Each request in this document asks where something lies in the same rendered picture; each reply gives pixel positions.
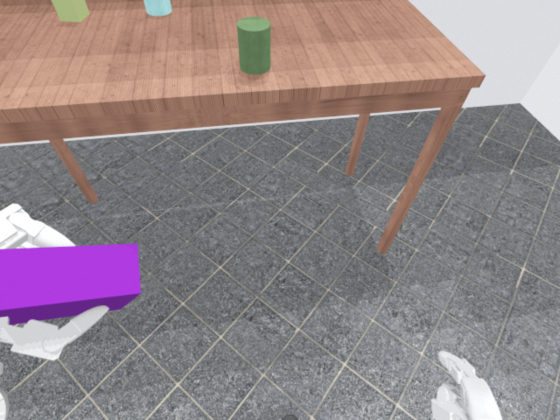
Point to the sponge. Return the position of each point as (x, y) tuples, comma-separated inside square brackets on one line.
[(58, 282)]

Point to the table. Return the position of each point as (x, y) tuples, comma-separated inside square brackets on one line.
[(121, 70)]

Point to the robot right hand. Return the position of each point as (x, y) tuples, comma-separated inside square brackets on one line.
[(474, 400)]

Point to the robot left hand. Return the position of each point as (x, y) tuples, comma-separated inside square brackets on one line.
[(37, 338)]

